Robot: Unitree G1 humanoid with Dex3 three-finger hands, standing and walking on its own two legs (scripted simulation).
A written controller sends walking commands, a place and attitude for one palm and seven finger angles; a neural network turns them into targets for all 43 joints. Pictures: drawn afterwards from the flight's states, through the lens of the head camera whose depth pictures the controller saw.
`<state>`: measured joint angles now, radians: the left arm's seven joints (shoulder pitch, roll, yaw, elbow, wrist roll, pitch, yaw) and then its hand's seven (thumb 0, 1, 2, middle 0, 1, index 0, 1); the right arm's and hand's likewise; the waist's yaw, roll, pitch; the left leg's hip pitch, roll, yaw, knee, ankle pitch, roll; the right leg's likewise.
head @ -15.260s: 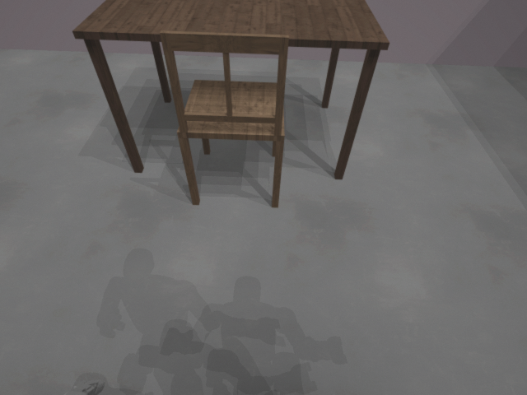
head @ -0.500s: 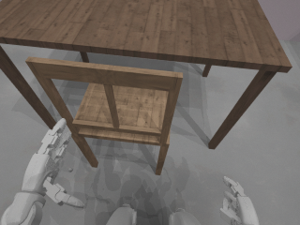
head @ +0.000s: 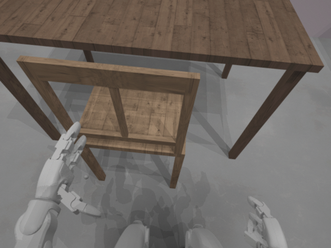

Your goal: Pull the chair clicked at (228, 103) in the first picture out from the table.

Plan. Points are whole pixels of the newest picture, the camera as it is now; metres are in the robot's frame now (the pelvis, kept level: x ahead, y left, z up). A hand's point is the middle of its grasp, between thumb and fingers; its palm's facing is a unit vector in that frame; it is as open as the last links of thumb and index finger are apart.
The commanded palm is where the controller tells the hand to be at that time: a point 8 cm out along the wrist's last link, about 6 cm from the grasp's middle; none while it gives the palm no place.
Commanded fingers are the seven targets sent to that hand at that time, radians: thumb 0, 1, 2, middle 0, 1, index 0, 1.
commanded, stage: aim the fingers beside a spindle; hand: left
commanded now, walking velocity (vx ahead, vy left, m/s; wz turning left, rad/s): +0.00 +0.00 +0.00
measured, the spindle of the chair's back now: (120, 114) +0.47 +0.16 -0.02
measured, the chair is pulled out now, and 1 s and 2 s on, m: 0.00 0.00 0.00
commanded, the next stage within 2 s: push the fingers through the gap in 1.52 s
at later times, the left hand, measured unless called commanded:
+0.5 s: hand (102, 168) +0.29 +0.16 +0.02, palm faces -0.09 -1.00 -0.03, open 16.9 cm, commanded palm +0.28 +0.21 +0.02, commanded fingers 0.00 -0.50 0.30 -0.06 -0.08 -0.06 -0.08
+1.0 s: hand (117, 155) +0.33 +0.14 +0.00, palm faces -0.09 -1.00 -0.04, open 16.9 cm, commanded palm +0.31 +0.20 +0.01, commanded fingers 0.00 -0.50 0.30 -0.06 -0.08 -0.06 -0.08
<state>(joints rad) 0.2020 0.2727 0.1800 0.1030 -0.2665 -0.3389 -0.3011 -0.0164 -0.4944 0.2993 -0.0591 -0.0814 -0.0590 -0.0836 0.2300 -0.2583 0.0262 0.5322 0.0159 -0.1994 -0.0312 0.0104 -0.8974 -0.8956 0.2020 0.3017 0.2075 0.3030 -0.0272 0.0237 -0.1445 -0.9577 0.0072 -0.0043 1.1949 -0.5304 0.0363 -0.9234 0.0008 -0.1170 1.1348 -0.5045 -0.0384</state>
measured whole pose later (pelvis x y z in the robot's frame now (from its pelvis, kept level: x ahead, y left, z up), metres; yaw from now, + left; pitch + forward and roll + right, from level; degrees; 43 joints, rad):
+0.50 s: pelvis -0.01 +0.00 -0.01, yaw +0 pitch +19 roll -2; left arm 0.07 0.24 0.12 0.18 -0.22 -0.36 -0.23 -0.02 -0.49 0.30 -0.06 -0.08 -0.06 -0.08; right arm 0.21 -0.26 0.03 0.53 0.01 -0.16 -0.02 0.01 -0.90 -0.90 0.20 0.30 0.21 0.30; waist -0.03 0.02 -0.16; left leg -1.04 0.00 0.00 1.25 -0.54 0.04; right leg -1.02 -0.01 -0.11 1.20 -0.52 -0.04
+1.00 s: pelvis -0.01 -0.01 -0.03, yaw -1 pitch +22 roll -2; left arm -0.12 0.22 0.11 0.35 -0.17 -0.37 -0.17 -0.02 -0.49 0.30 -0.06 -0.08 -0.06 -0.08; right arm 0.21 -0.25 0.02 0.55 0.00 -0.08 0.00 0.01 -0.90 -0.90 0.20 0.30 0.21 0.30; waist -0.04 0.02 -0.16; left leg -1.12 0.01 0.01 1.30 -0.56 0.03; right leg -1.10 0.00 -0.10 1.27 -0.54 -0.05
